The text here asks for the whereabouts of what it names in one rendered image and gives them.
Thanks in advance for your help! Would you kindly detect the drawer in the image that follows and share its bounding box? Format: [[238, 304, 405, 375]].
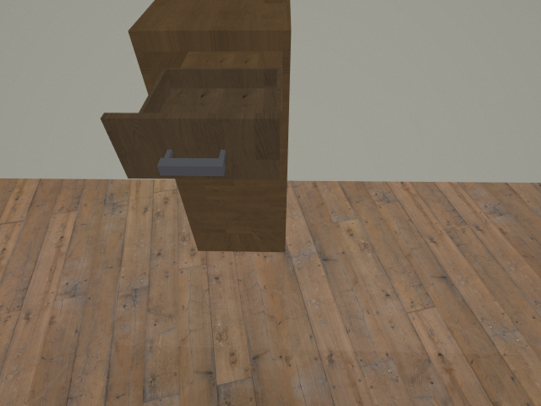
[[101, 68, 281, 179]]

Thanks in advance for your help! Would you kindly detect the handle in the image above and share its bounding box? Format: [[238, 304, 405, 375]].
[[157, 150, 226, 176]]

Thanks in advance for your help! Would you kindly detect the cabinet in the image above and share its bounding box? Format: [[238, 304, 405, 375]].
[[128, 0, 291, 252]]

